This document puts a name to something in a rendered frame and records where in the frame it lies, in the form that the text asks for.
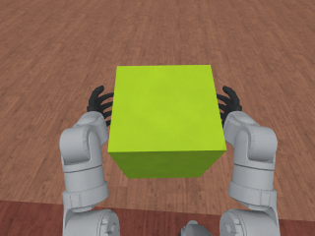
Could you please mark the robot right thigh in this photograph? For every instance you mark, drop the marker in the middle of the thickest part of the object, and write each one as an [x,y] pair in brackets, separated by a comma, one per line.
[195,230]

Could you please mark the left robot forearm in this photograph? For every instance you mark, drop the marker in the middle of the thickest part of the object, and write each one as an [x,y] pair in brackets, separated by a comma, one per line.
[81,157]

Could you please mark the carton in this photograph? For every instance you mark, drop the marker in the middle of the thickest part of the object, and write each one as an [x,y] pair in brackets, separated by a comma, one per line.
[165,121]

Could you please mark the robot right upper arm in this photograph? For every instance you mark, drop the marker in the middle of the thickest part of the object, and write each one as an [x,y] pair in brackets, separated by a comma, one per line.
[246,222]

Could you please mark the robot right shin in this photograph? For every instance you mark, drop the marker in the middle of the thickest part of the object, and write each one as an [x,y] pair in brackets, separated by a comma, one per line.
[192,222]

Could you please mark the robot left upper arm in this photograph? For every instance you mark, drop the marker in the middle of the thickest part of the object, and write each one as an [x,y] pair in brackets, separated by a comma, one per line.
[99,222]

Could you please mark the right robot forearm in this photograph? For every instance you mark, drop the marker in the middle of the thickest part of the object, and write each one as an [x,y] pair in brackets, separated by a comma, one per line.
[254,158]

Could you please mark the robot left hand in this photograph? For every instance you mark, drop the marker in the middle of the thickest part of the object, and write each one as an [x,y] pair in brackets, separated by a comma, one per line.
[95,103]

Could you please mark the robot right hand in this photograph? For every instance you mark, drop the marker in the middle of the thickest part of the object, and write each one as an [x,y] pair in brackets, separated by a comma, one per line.
[232,103]

